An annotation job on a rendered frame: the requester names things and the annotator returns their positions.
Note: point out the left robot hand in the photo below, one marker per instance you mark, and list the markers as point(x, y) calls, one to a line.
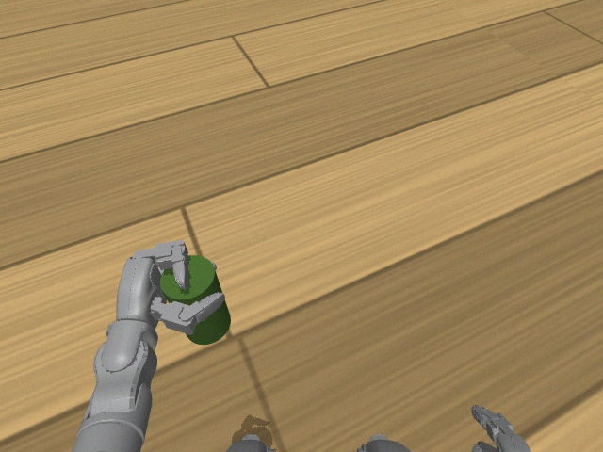
point(140, 295)

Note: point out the right robot hand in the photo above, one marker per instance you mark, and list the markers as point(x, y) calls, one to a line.
point(500, 430)

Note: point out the left robot arm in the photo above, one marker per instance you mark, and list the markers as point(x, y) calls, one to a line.
point(117, 416)

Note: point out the can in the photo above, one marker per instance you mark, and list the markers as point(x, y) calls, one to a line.
point(202, 282)

